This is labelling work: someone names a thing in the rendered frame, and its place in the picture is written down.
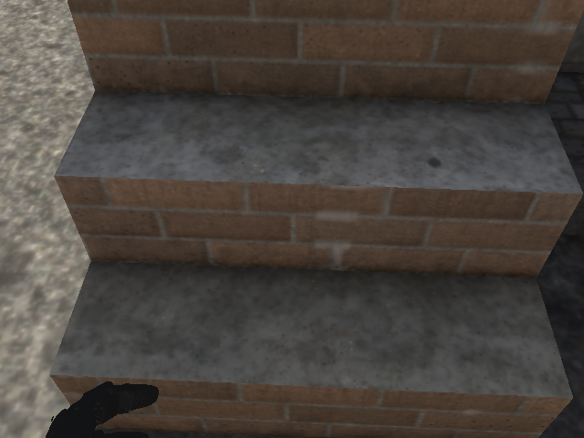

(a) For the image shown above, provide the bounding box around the robot left hand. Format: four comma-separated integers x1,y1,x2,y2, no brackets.
46,381,159,438

